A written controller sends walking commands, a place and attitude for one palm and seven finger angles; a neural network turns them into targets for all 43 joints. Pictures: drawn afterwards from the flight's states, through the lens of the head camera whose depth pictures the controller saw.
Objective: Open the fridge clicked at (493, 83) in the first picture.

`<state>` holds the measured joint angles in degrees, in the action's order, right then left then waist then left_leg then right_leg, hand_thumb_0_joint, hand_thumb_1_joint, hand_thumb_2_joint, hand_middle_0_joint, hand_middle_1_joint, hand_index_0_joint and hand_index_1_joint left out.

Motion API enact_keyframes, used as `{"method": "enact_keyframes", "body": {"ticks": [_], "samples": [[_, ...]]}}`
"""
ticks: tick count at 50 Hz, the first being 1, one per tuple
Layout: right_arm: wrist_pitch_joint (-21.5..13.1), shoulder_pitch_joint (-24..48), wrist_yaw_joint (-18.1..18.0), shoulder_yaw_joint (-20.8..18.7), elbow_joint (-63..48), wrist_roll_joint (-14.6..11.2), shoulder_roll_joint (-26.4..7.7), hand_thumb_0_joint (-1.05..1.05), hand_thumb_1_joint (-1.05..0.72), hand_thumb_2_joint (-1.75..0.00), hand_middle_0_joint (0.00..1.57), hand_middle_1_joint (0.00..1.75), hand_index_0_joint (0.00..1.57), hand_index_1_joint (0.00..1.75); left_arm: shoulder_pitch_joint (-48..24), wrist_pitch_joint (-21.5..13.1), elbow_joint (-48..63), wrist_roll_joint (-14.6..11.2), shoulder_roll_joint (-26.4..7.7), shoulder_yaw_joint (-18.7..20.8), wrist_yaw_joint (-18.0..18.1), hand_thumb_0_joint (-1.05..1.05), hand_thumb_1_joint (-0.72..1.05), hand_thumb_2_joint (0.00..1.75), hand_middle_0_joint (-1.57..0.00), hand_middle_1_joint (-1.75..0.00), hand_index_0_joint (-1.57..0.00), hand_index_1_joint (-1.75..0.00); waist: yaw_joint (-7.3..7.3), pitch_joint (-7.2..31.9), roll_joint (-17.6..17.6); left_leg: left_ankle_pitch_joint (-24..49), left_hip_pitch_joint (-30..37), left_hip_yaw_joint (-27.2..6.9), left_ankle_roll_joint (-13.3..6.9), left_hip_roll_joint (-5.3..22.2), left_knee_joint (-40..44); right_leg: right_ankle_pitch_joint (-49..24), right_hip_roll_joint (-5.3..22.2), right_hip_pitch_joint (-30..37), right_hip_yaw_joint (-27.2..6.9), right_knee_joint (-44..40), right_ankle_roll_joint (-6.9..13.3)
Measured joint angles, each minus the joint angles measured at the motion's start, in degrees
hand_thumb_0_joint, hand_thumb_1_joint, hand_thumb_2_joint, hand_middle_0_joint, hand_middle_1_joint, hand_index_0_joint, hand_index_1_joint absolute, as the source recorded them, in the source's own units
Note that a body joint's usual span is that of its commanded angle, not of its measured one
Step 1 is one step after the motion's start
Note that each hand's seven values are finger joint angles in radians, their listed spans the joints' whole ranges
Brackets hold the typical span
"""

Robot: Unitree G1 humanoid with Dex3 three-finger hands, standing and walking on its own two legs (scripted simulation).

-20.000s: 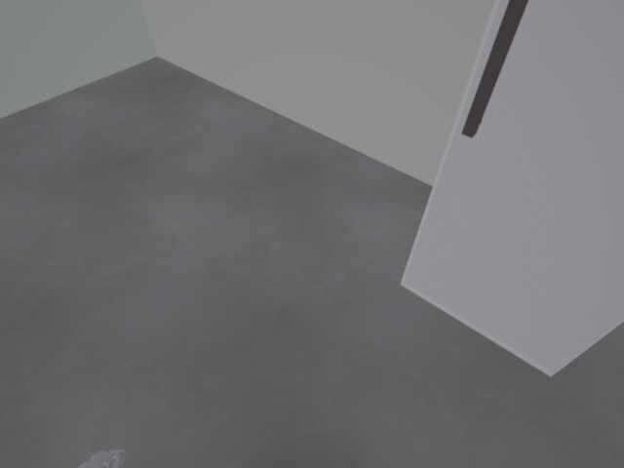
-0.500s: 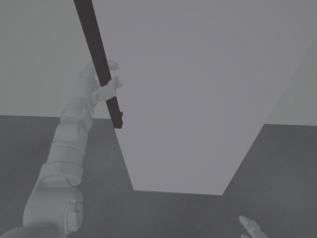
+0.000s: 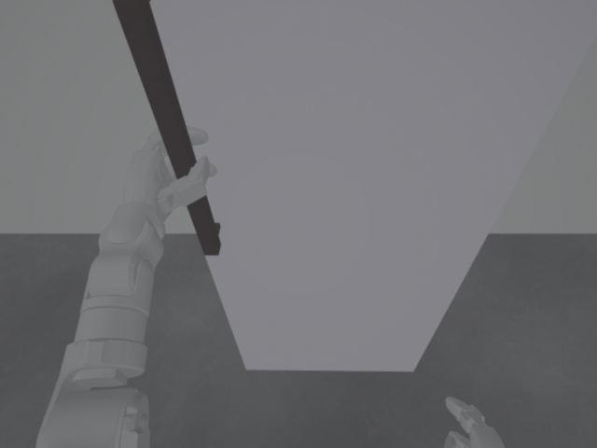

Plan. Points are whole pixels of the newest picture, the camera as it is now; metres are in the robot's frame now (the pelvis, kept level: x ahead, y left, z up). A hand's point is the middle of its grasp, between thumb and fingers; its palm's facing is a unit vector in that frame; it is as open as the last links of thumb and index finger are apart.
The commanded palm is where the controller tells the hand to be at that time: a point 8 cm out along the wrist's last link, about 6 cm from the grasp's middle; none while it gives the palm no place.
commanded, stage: grip the handle and tug to test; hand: left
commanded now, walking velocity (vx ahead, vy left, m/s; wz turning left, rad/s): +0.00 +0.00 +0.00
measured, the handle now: (187, 150) +0.45 +0.17 +0.19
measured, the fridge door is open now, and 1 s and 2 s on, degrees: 0 7 24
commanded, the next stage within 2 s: pull the door a little, standing still in 0.06 s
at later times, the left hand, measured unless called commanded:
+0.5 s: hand (196, 185) +0.39 +0.14 +0.18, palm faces +0.01 -1.00 -0.01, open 6.1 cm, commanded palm +0.33 +0.20 +0.18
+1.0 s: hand (187, 218) +0.34 +0.15 +0.17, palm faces +0.04 -0.97 -0.26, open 7.1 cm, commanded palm +0.31 +0.20 +0.17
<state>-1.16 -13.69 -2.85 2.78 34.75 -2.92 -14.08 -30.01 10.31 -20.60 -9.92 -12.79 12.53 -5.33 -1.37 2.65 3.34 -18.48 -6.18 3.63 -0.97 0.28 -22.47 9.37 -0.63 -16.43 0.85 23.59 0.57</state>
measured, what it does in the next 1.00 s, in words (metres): steps on the spot: left foot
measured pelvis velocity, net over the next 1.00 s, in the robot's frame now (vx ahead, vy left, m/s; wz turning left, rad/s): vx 0.09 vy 0.01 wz -0.06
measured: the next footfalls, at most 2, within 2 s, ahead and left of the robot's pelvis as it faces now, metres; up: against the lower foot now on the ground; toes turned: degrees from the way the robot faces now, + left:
left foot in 1.00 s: +0.05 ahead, +0.13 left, +0.00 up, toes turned -5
right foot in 1.20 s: +0.17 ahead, -0.06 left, +0.00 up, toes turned -4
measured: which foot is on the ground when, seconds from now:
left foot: down 0.00-0.90, up 0.92-0.98, down 1.00-1.00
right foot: down 0.00-1.00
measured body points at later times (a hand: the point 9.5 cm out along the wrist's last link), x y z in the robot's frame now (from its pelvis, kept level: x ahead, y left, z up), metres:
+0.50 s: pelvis +0.03 +0.00 +0.00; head +0.02 -0.02 +0.45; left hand +0.39 +0.20 +0.18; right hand +0.21 -0.22 -0.09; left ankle -0.07 +0.10 -0.74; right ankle +0.03 -0.12 -0.74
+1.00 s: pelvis +0.09 +0.01 -0.01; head +0.13 -0.01 +0.44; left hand +0.34 +0.20 +0.18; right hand +0.27 -0.25 -0.09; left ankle +0.01 +0.13 -0.72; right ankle +0.03 -0.10 -0.74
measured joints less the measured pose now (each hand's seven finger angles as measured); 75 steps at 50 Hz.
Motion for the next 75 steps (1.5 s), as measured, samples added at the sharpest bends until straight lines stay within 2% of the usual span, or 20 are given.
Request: {"method": "enact_keyframes", "body": {"ticks": [9,18,26,35,40,43,44,46,48,50,52,54,56,58,60,63,65,67,70,75], "samples": [[1.1,0.6,0.4,-0.5,-1.3,0.0,-0.2,0.01,-0.91,-0.90,0.20,0.30,0.20,0.30,7.8,3.5,11.6,-0.5,0.5,0.1,0.2,0.01,0.73,0.75,-0.30,-1.40,-0.27,-1.39,-0.03,0.7,0.3,-0.3,1.2,0.5,0.4,0.2,0.1,1.0,-0.3,1.2,-0.6,-0.4,-0.1],[1.5,2.5,-0.6,-0.5,0.3,0.4,-0.3,0.01,-0.91,-0.90,0.20,0.30,0.20,0.30,5.3,6.1,11.6,-0.3,1.9,-3.5,0.2,0.01,0.71,0.77,-0.32,-1.37,-0.31,-1.37,2.08,0.6,0.2,-1.1,1.2,-1.6,0.2,0.0,-0.7,2.3,0.3,2.0,1.4,0.2,-0.1],[1.9,3.6,0.5,0.8,-2.2,0.5,1.2,0.01,-0.91,-0.90,0.20,0.30,0.20,0.30,9.8,6.3,15.0,-0.5,1.8,-1.8,0.6,0.01,0.73,0.76,-0.30,-1.37,-0.27,-1.37,1.26,1.5,0.4,0.1,1.8,-0.4,0.4,-0.5,-0.7,2.6,0.5,2.4,0.1,0.0,-0.2],[3.3,2.2,1.5,0.9,-4.0,0.3,0.8,0.01,-0.91,-0.90,0.20,0.30,0.20,0.30,21.7,8.7,29.5,-2.1,1.2,0.4,0.4,0.01,0.75,0.76,-0.24,-1.35,-0.19,-1.33,0.16,2.7,0.5,0.3,1.9,0.5,0.9,-0.3,-2.0,3.6,-0.1,2.3,-1.3,0.5,0.1],[3.5,1.5,2.4,0.3,-4.7,0.3,0.0,0.01,-0.91,-0.90,0.20,0.30,0.20,0.30,34.6,9.2,42.9,-4.0,1.7,1.7,0.6,0.00,0.75,0.76,-0.25,-1.33,-0.17,-1.32,0.94,3.8,0.8,1.3,1.7,0.7,1.2,-0.4,-3.8,3.9,-0.3,1.8,-0.6,1.2,0.7],[3.0,1.2,2.9,-0.1,-5.3,0.4,-0.4,0.01,-0.91,-0.90,0.20,0.30,0.20,0.30,45.4,8.2,52.4,-5.4,2.4,2.1,0.3,-0.01,0.74,0.75,-0.26,-1.30,-0.17,-1.32,2.11,4.5,1.0,2.1,1.4,0.3,1.1,-0.5,-5.8,3.9,-0.5,1.7,0.1,1.7,0.8],[2.7,1.0,2.5,-0.3,-5.5,0.7,-0.5,0.01,-0.91,-0.90,0.20,0.30,0.20,0.30,47.6,6.6,54.2,-4.0,1.6,1.1,0.6,-0.01,0.71,0.74,-0.26,-1.28,-0.17,-1.33,2.49,4.2,0.8,2.5,0.7,-0.4,1.0,-0.5,-7.8,4.0,-0.5,2.1,0.1,1.7,1.0],[1.7,1.0,1.2,-1.1,-5.7,1.5,-0.8,0.01,-0.91,-0.90,0.20,0.30,0.20,0.30,48.6,-0.1,54.4,-0.5,-1.7,-1.9,1.9,-0.01,0.64,0.73,-0.29,-1.28,-0.20,-1.34,2.64,2.9,-0.2,2.5,-3.6,-3.2,1.0,-1.5,-15.3,5.3,0.2,2.6,0.5,1.6,1.8],[1.3,1.7,0.0,-1.5,-5.8,2.2,-1.4,0.01,-0.91,-0.90,0.20,0.30,0.20,0.30,48.3,-6.6,54.2,1.8,-3.6,-4.4,3.7,-0.03,0.58,0.72,-0.33,-1.30,-0.25,-1.35,3.02,1.2,-1.5,-0.5,-8.8,-5.1,0.4,-2.4,-19.9,7.9,1.3,2.4,1.5,2.2,1.1],[1.7,3.5,-0.8,-1.6,-5.8,2.9,-2.2,0.01,-0.91,-0.90,0.20,0.30,0.20,0.30,48.0,-10.9,55.0,3.8,-3.3,-5.9,5.3,-0.05,0.54,0.72,-0.36,-1.32,-0.27,-1.35,3.48,-1.1,-1.6,1.5,-11.1,-5.3,0.1,-1.6,-16.5,9.9,1.6,1.4,2.0,4.9,0.1],[2.8,5.3,-1.4,-1.7,-5.4,3.4,-1.9,0.01,-0.91,-0.90,0.20,0.30,0.20,0.30,49.5,-13.0,56.1,5.1,-2.4,-6.7,7.0,-0.06,0.53,0.73,-0.39,-1.34,-0.29,-1.34,4.17,-2.2,-1.8,-1.5,-7.4,-4.0,0.3,-1.5,-11.6,9.5,2.1,-1.1,1.3,11.0,-0.6],[3.1,6.1,-0.9,-2.5,-5.7,4.2,-0.7,0.01,-0.91,-0.90,0.20,0.30,0.20,0.30,50.5,-14.0,56.1,6.2,-2.0,-7.0,8.6,-0.07,0.52,0.74,-0.41,-1.36,-0.29,-1.33,3.41,-2.7,-1.0,-3.8,-4.5,-4.2,0.2,-1.6,-7.7,13.0,1.5,-4.4,0.5,20.3,-0.8],[2.6,6.0,0.0,-2.8,-6.1,4.4,0.8,0.01,-0.91,-0.90,0.20,0.30,0.20,0.30,50.8,-14.3,55.1,7.3,-1.7,-7.0,9.9,-0.09,0.52,0.75,-0.42,-1.37,-0.28,-1.33,2.46,-3.0,0.1,-3.8,-2.9,-5.1,0.5,-1.8,-6.2,15.4,0.6,-6.3,0.8,23.9,-0.7],[2.2,5.5,0.6,-2.2,-6.0,4.4,2.7,0.01,-0.91,-0.90,0.20,0.30,0.20,0.30,50.8,-13.7,53.9,7.5,-1.4,-6.6,10.8,-0.09,0.52,0.76,-0.44,-1.38,-0.27,-1.35,1.89,-3.6,0.1,-2.4,-2.0,-5.6,1.1,-2.5,-6.8,12.4,0.1,-6.1,1.9,19.5,-0.4],[2.0,4.5,0.9,-0.8,-5.9,4.4,4.4,0.01,-0.91,-0.90,0.20,0.30,0.20,0.30,50.5,-12.5,52.9,7.2,-1.3,-5.8,11.3,-0.09,0.53,0.78,-0.44,-1.39,-0.25,-1.36,1.28,-4.2,-0.6,-0.7,-1.8,-5.7,1.9,-3.5,-9.3,3.3,-0.1,-4.2,3.0,11.9,0.7],[2.0,3.6,0.7,0.7,-5.3,4.5,4.6,0.01,-0.91,-0.90,0.20,0.30,0.20,0.30,49.4,-12.1,50.3,6.9,-0.2,-5.4,10.9,-0.08,0.55,0.79,-0.45,-1.39,-0.23,-1.37,0.48,-3.7,0.8,-2.6,-8.4,-6.0,2.2,-3.7,-23.1,5.0,0.1,-2.0,5.3,9.0,5.1],[2.2,4.2,0.3,0.9,-4.7,4.6,4.6,0.01,-0.91,-0.90,0.20,0.30,0.20,0.30,48.4,-12.9,49.2,7.0,0.5,-5.0,10.7,-0.08,0.56,0.79,-0.46,-1.40,-0.21,-1.37,0.58,-4.3,0.7,-6.7,-13.9,-6.4,2.0,-4.2,-33.4,5.6,0.3,-2.0,5.9,8.2,6.1],[2.5,4.8,0.0,1.0,-4.5,4.8,4.4,0.01,-0.91,-0.90,0.20,0.30,0.20,0.30,47.9,-13.4,48.9,7.6,0.8,-4.7,10.8,-0.08,0.57,0.79,-0.46,-1.40,-0.20,-1.37,0.73,-5.3,-0.2,-7.6,-17.5,-5.7,2.2,-4.0,-38.4,4.5,0.7,-1.9,6.0,7.1,6.4],[2.9,5.1,-0.5,0.9,-4.6,5.0,3.7,0.01,-0.91,-0.90,0.20,0.30,0.21,0.30,48.2,-14.1,49.1,8.3,0.9,-4.5,11.4,-0.08,0.57,0.79,-0.46,-1.40,-0.20,-1.36,0.53,-6.0,-1.3,-6.1,-19.7,-4.5,2.4,-2.7,-38.1,2.6,1.0,-1.8,6.2,5.0,6.6],[2.4,4.6,-1.3,-0.4,-4.3,5.1,2.3,0.01,-0.91,-0.90,0.20,0.30,0.20,0.30,48.9,-14.5,50.5,9.1,0.2,-5.6,12.5,-0.08,0.57,0.77,-0.46,-1.40,-0.21,-1.37,0.13,-5.6,-3.1,-5.4,-18.0,-3.0,2.0,-1.4,-30.5,-0.1,1.2,-2.3,7.2,1.9,7.2]]}}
